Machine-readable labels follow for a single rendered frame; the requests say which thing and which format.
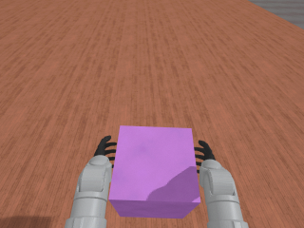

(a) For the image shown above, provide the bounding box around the robot left forearm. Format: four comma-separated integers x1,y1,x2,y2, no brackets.
65,155,112,228

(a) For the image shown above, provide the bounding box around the right robot hand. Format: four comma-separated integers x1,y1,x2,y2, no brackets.
194,140,216,174

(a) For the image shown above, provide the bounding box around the carton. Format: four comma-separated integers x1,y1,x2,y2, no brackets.
108,125,200,219

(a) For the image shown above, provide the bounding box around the robot right forearm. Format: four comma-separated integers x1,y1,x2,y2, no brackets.
199,159,249,228

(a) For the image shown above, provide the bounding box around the left robot hand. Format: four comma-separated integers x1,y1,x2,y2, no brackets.
93,135,117,168

